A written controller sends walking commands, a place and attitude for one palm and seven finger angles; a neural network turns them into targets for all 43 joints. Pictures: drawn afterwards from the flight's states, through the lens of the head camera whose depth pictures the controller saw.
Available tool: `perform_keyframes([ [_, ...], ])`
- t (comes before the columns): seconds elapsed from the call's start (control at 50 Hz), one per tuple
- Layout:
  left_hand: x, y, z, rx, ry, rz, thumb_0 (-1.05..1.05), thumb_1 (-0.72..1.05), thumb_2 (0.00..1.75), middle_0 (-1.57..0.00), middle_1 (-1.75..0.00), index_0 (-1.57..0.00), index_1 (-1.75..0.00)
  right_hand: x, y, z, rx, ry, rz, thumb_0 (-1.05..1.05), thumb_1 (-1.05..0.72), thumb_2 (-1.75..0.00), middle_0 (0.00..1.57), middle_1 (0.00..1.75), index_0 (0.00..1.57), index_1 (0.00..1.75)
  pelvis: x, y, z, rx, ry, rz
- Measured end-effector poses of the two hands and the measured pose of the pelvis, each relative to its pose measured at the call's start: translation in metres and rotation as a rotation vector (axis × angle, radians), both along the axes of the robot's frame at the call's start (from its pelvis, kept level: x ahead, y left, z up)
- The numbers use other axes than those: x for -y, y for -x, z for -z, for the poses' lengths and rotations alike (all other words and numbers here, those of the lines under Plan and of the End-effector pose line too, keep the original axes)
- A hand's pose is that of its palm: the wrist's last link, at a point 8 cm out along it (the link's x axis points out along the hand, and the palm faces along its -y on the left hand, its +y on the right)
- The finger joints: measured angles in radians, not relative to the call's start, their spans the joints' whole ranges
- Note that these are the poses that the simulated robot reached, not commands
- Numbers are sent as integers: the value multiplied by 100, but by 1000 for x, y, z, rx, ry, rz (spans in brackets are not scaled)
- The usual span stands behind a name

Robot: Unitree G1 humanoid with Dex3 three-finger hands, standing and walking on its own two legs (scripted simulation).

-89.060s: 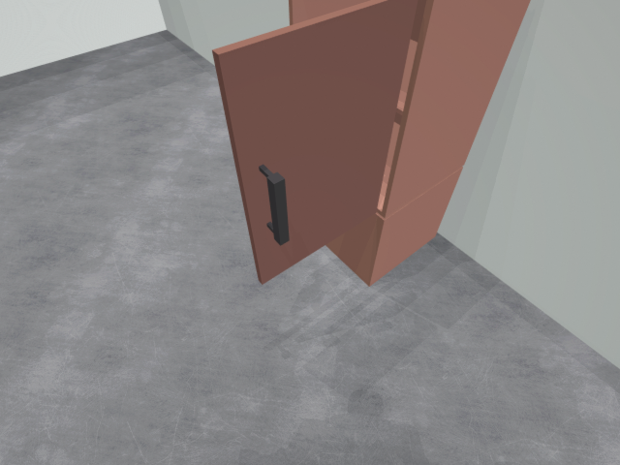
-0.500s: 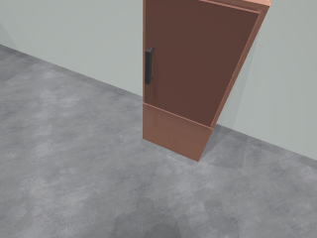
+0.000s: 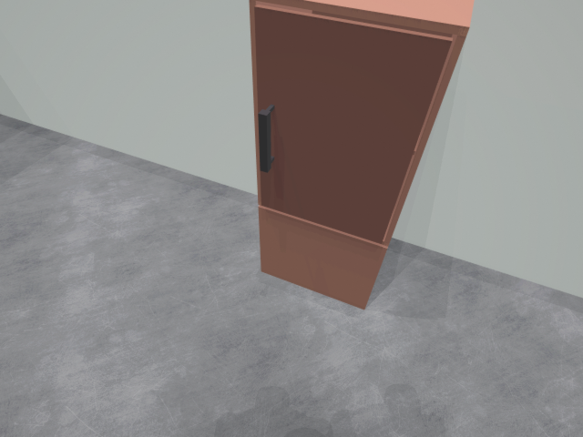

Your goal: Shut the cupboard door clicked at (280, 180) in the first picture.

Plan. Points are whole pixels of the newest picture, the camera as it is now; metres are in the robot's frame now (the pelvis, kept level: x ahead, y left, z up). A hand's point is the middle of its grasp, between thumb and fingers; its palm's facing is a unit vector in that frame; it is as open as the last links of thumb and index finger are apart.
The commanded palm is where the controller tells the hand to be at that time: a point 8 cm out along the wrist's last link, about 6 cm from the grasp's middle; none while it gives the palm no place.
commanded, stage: let the arm hang, fingers relaxed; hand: left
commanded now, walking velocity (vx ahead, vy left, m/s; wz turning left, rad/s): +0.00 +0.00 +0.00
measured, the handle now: (268, 138) +0.84 +0.10 -0.06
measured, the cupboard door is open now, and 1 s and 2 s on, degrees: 0 0 0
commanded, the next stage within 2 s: look to check the result in 0.12 s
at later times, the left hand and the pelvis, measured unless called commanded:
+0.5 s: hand out of the picture -0.03 +0.16 -0.18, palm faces +0.05 -0.98 -0.17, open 7.4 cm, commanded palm none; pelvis +0.02 -0.01 +0.00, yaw +0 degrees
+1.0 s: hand out of the picture +0.00 +0.15 -0.18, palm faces +0.02 -0.99 -0.15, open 7.4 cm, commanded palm none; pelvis +0.03 -0.01 +0.00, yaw -3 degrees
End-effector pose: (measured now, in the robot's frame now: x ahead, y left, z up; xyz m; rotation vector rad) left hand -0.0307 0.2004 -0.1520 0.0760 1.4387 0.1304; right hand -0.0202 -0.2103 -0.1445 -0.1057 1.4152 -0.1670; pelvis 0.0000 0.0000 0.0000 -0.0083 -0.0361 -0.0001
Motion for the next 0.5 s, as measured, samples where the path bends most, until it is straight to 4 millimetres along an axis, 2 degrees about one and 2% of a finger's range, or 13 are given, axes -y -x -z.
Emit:
perform_keyframes([
  [0.12, 3, -5, 1, 1, 6, -1, 1, 91, 90, -20, -29, -20, -29, 2, 1, -2, -11, 6, 5, 0, -91, -90, 20, 30, 20, 30, 2, -3, 0, -1, 0, -1],
  [0.28, -3, 1, -3, -39, -20, -7, 1, 91, 90, -20, -29, -20, -29, 3, -1, 0, -27, -1, 5, 0, -91, -90, 20, 30, 20, 30, 4, -7, -1, -5, -1, -2],
  [0.5, -5, 2, -6, -68, -38, -16, 1, 91, 90, -20, -29, -19, -29, 6, -18, 0, -20, -4, -9, 0, -91, -90, 20, 30, 20, 30, 7, -16, -1, -4, -2, -1],
])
